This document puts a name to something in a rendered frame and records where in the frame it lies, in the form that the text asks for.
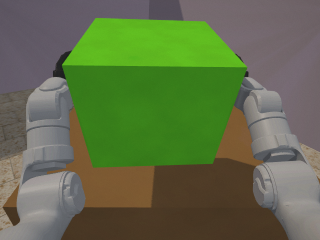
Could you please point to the robot left upper arm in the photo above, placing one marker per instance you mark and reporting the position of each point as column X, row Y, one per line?
column 46, row 205

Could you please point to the carton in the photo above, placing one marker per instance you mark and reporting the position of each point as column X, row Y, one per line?
column 152, row 92

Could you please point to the robot left hand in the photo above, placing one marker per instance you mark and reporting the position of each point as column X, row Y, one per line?
column 59, row 72

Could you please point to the left robot forearm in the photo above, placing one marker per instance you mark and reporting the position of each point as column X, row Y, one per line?
column 48, row 130

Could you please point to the robot right upper arm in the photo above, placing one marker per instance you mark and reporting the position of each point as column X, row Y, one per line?
column 291, row 191

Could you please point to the pedestal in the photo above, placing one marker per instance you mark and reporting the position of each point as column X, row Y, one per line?
column 169, row 202

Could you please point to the right robot forearm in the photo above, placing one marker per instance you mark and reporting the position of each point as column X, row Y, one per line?
column 272, row 140

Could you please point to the robot right hand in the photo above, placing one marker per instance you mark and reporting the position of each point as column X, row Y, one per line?
column 246, row 73

